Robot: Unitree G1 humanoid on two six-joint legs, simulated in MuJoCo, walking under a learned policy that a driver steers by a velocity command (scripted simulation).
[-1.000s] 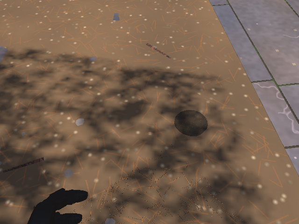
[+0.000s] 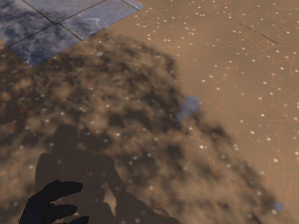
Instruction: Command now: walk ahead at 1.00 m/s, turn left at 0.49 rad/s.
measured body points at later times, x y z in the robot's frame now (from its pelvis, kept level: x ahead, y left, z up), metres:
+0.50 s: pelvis +0.36 -0.01 +0.01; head +0.41 +0.01 +0.46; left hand +0.36 +0.24 -0.14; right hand +0.56 -0.23 -0.09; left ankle +0.47 +0.06 -0.71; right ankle +0.24 -0.15 -0.63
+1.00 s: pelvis +0.40 -0.05 +0.02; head +0.42 -0.09 +0.47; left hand +0.63 +0.17 -0.07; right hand +0.42 -0.35 -0.10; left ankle +0.47 +0.07 -0.65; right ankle +0.38 -0.14 -0.71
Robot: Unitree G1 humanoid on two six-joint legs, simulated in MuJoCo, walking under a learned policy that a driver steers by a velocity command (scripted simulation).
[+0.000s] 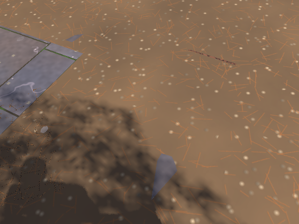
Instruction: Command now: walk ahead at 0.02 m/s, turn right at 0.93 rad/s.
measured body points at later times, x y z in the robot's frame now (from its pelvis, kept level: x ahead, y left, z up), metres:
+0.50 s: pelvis +0.02 +0.03 +0.01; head +0.07 +0.04 +0.46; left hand +0.27 +0.23 -0.11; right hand +0.04 -0.28 -0.07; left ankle +0.07 +0.12 -0.73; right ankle -0.06 -0.06 -0.65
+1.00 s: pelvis +0.07 -0.11 +0.01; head +0.06 -0.14 +0.45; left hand +0.31 +0.06 -0.10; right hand -0.04 -0.40 -0.10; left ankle +0.27 -0.10 -0.67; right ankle -0.07 -0.04 -0.73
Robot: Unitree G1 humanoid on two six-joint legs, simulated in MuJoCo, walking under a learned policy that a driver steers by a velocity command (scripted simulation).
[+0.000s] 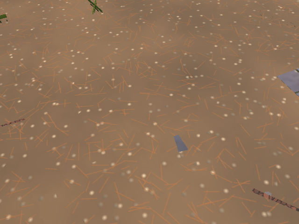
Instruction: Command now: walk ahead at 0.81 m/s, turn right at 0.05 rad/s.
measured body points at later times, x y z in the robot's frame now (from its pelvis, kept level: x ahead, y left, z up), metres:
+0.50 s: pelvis +0.41 +0.05 +0.00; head +0.45 +0.07 +0.45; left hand +0.57 +0.32 -0.08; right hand +0.46 -0.22 -0.13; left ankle +0.32 +0.08 -0.74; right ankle +0.65 -0.05 -0.68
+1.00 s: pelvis +0.60 +0.06 -0.01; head +0.60 +0.06 +0.44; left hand +0.56 +0.31 -0.15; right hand +0.75 -0.15 -0.15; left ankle +0.56 +0.17 -0.73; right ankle +0.72 +0.03 -0.74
